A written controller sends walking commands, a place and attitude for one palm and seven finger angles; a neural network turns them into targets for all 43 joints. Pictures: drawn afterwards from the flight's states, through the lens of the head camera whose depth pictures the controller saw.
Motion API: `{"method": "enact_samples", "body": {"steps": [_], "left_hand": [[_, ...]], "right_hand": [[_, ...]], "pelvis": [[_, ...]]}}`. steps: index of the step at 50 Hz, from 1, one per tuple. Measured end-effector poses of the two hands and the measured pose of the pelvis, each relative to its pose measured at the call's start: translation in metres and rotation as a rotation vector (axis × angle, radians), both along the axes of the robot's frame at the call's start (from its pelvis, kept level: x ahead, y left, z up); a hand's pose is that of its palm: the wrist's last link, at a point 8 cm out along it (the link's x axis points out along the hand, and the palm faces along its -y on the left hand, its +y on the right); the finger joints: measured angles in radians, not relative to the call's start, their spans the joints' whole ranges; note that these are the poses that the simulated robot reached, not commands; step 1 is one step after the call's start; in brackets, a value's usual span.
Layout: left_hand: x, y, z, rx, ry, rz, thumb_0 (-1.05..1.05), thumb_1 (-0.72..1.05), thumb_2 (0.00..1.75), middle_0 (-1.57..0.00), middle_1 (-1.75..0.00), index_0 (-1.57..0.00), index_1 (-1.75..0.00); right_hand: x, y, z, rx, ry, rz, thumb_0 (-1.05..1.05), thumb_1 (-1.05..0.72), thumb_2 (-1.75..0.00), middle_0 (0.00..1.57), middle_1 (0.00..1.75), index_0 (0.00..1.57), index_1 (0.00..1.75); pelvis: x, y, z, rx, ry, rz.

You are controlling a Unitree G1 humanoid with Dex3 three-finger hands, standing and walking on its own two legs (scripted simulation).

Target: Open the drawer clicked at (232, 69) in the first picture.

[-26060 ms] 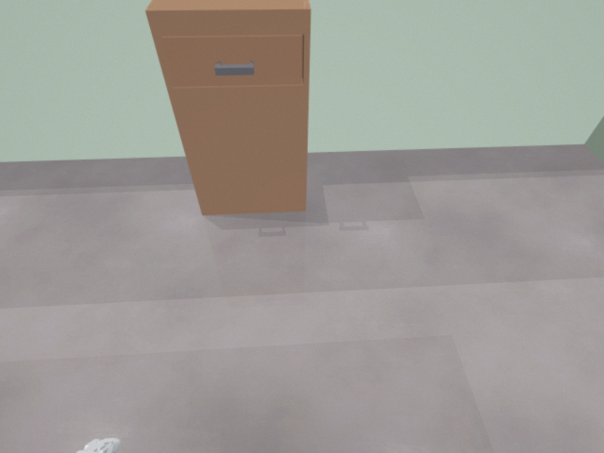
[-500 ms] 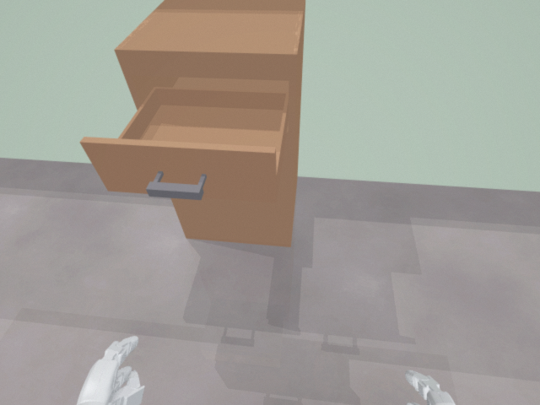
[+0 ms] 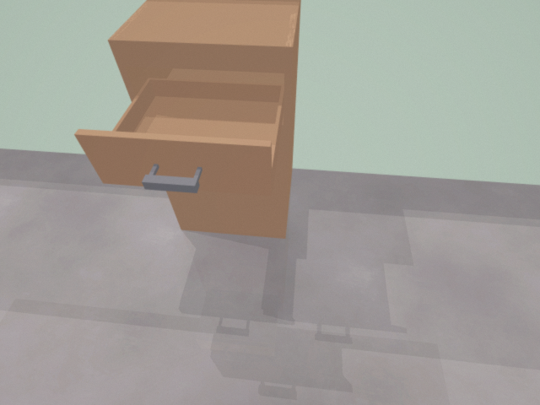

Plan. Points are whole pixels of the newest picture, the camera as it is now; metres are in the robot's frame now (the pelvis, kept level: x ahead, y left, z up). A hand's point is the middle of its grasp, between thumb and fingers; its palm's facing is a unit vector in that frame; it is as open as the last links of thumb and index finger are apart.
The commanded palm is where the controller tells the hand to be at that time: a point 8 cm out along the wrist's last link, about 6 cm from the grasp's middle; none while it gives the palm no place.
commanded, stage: let the arm hang, fingers relaxed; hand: left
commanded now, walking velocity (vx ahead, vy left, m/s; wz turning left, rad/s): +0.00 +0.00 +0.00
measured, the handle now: (174, 176) +0.58 +0.26 -0.06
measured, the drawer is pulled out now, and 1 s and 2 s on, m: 0.30 0.30 0.30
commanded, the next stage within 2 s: look to check the result in 0.42 s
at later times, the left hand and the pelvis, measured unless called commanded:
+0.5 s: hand out of the picture -0.01 +0.16 -0.17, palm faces +0.04 -0.98 -0.19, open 7.3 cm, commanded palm none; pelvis +0.01 +0.00 +0.00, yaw +0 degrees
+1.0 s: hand out of the picture +0.01 +0.15 -0.17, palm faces +0.04 -0.98 -0.19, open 7.3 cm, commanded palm none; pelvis +0.02 -0.01 +0.00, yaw +0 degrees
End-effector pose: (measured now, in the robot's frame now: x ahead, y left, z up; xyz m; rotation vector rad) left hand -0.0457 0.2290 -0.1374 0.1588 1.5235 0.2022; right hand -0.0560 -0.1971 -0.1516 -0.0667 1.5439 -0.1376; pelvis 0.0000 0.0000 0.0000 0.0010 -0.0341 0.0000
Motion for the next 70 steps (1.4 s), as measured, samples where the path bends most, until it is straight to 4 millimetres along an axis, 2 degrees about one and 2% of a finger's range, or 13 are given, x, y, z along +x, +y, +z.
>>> {"method": "enact_samples", "body": {"steps": [11, 19, 35, 52, 70], "left_hand": [[0.035, -0.021, -0.008, -0.045, -0.105, -0.024, 0.01, 0.92, 0.9, -0.2, -0.3, -0.2, -0.3], [0.038, -0.02, -0.007, -0.041, -0.113, -0.019, 0.01, 0.92, 0.9, -0.2, -0.3, -0.2, -0.3], [0.034, -0.023, -0.005, -0.036, -0.073, -0.008, 0.0, 0.91, 0.9, -0.2, -0.3, -0.2, -0.3], [0.052, -0.03, -0.004, -0.032, -0.095, -0.018, 0.0, 0.91, 0.9, -0.2, -0.3, -0.2, -0.3], [0.062, -0.036, -0.003, -0.025, -0.093, -0.014, 0.0, 0.91, 0.9, -0.2, -0.3, -0.2, -0.3]], "right_hand": [[0.02, 0.011, -0.003, 0.016, -0.084, -0.022, 0.0, -0.9, -0.9, 0.2, 0.3, 0.2, 0.3], [0.027, 0.004, -0.001, -0.001, -0.099, -0.024, 0.0, -0.9, -0.9, 0.2, 0.3, 0.2, 0.3], [0.027, -0.008, 0.0, -0.018, -0.057, -0.015, 0.0, -0.9, -0.9, 0.2, 0.3, 0.2, 0.3], [0.044, -0.013, -0.001, -0.008, -0.075, -0.011, 0.0, -0.9, -0.9, 0.2, 0.3, 0.2, 0.3], [0.055, -0.026, -0.001, -0.019, -0.07, -0.008, 0.0, -0.9, -0.9, 0.2, 0.3, 0.2, 0.3]], "pelvis": [[0.001, -0.001, -0.001, 0.003, 0.0, -0.01], [0.004, -0.002, 0.0, 0.004, -0.002, -0.01], [0.01, -0.006, 0.001, 0.003, 0.002, -0.006], [0.019, -0.014, 0.001, 0.004, 0.005, -0.005], [0.028, -0.022, 0.002, 0.004, 0.009, -0.003]]}}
